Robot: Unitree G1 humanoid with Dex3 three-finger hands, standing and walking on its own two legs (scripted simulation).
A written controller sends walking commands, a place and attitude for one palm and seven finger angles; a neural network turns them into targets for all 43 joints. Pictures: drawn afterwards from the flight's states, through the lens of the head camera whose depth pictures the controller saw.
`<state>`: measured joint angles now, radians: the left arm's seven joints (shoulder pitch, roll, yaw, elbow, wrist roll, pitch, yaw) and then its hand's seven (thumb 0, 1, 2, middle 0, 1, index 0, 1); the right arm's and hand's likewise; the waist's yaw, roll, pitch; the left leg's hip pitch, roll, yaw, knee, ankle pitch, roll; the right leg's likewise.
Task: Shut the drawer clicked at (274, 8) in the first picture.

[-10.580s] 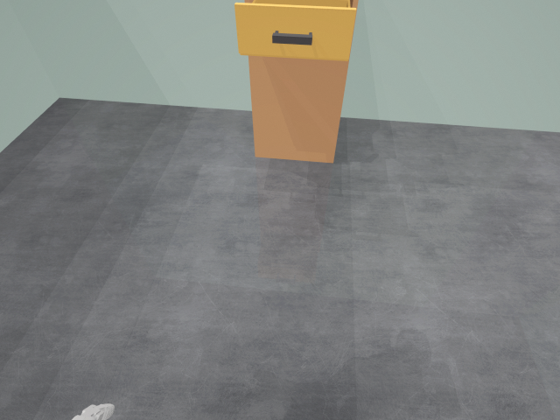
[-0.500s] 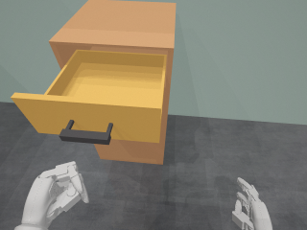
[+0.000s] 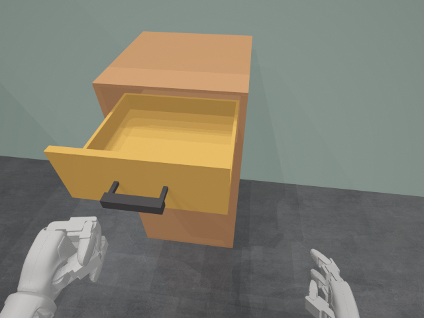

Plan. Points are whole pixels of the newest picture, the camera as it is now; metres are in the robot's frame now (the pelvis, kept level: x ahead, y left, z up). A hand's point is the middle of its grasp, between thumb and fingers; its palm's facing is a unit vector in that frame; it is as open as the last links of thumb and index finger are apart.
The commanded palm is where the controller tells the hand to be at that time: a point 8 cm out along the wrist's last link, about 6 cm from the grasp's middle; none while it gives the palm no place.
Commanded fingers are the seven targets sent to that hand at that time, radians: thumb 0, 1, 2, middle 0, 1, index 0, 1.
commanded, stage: raise the hand and make a fist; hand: left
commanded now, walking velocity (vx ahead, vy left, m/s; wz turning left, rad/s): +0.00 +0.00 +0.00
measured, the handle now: (136, 195) +0.35 +0.21 +0.03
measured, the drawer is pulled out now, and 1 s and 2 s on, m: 0.28 0.28 0.28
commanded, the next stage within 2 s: bring the fist close to the handle in 0.26 s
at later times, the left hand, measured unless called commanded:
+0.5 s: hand (106, 261) +0.17 +0.18 +0.12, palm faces +0.07 -0.99 -0.10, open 3.3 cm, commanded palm +0.14 +0.23 +0.12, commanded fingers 0.00 0.90 0.90 -1.40 -1.60 -1.40 -1.60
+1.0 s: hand (123, 251) +0.21 +0.18 +0.07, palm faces +0.02 -1.00 -0.07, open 3.3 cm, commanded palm +0.18 +0.23 +0.07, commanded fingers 0.00 0.90 0.90 -1.40 -1.60 -1.40 -1.60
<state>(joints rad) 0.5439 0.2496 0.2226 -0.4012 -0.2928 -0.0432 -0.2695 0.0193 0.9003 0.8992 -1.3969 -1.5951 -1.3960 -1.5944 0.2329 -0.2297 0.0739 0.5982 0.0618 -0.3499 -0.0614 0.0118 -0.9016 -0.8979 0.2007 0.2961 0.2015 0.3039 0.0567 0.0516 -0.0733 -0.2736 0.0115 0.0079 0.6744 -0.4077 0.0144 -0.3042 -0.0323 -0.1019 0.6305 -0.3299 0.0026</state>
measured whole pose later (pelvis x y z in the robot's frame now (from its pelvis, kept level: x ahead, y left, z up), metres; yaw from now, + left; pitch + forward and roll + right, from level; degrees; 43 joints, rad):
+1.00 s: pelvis -0.01 -0.01 -0.01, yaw +0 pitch +4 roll +0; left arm 0.34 0.22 0.22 -0.03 -0.27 -0.25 -0.28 0.02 0.90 0.90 -1.40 -1.60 -1.40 -1.60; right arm 0.25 -0.26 0.02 0.64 0.03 -0.36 -0.06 0.01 -0.90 -0.90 0.20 0.30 0.20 0.30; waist 0.01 0.04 -0.04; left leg -0.40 0.02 0.01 0.73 -0.40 0.00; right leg -0.45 -0.03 -0.10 0.71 -0.34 -0.02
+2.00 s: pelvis -0.02 -0.01 -0.03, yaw +0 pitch +10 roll +0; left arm 0.14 0.22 0.18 0.17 -0.24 -0.34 -0.25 0.02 0.90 0.90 -1.40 -1.60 -1.40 -1.60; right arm 0.22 -0.26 0.02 0.59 0.03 -0.22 -0.05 0.01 -0.90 -0.90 0.20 0.30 0.20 0.30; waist -0.01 0.04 -0.07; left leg -0.60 0.01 0.00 0.88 -0.46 0.00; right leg -0.64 -0.04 -0.10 0.86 -0.40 -0.02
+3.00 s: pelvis -0.04 -0.01 -0.03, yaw -1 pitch +12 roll +0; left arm -0.52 0.34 0.27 0.86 -0.18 -0.41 -0.26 -0.02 0.83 0.97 -1.40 -1.60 -1.40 -1.60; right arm 0.30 -0.27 0.04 0.66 0.03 -0.10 -0.05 0.01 -0.91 -0.90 0.20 0.30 0.20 0.30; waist -0.06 0.02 -0.05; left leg -0.69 0.01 0.01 0.89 -0.42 0.00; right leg -0.73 -0.04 -0.09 0.86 -0.34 -0.02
